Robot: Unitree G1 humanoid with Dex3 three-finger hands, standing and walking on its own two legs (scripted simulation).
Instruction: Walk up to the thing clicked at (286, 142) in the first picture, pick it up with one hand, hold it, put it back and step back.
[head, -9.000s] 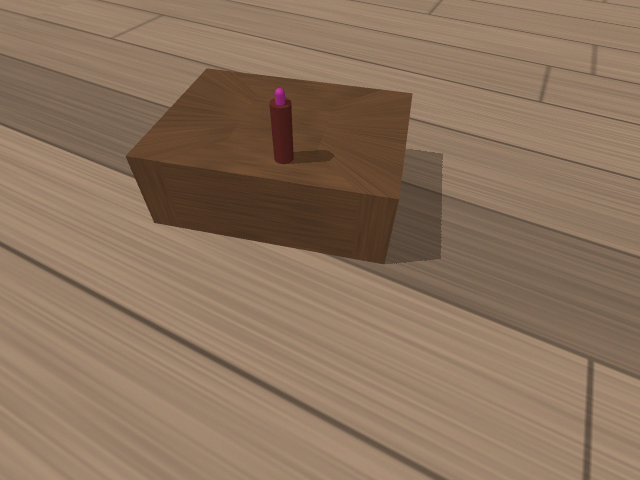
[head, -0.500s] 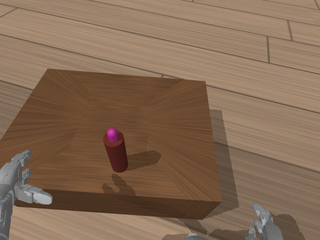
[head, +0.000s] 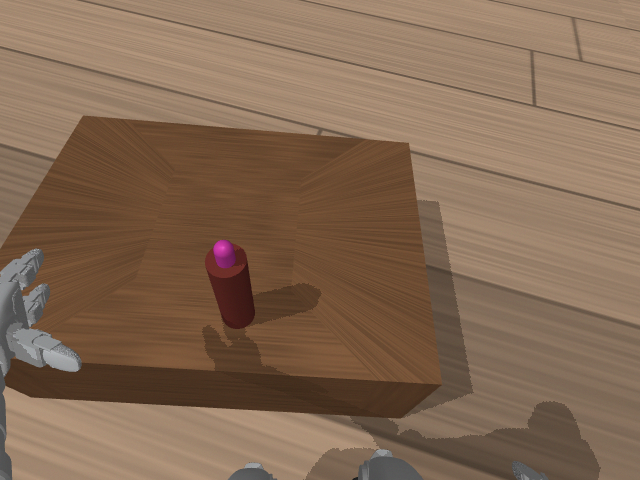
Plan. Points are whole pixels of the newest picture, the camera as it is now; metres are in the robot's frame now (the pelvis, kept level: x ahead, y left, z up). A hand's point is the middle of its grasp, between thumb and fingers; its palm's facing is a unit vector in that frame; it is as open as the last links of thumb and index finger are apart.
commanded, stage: go down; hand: left
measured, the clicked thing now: (231, 284) +0.48 +0.17 -0.22
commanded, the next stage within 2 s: none
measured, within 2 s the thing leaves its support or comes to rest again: neither
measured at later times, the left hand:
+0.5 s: hand (52, 266) +0.38 +0.35 +0.01, palm faces +0.16 -0.98 -0.11, open 17.6 cm
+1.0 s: hand (46, 254) +0.39 +0.37 +0.01, palm faces +0.15 -0.99 -0.08, open 17.7 cm
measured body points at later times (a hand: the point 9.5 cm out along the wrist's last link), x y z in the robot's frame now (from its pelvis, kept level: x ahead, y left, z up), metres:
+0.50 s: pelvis -0.01 +0.00 -0.01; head +0.10 +0.03 +0.42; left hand +0.36 +0.40 +0.02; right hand +0.04 -0.28 -0.10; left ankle -0.01 +0.11 -0.68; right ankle +0.05 -0.14 -0.68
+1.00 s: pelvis -0.01 +0.01 -0.02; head +0.11 +0.05 +0.41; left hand +0.38 +0.42 +0.02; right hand +0.06 -0.27 -0.11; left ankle -0.01 +0.11 -0.68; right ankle +0.05 -0.14 -0.68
